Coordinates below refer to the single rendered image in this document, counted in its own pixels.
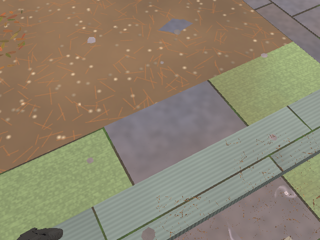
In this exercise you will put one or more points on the left robot hand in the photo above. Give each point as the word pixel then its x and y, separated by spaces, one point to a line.
pixel 42 234

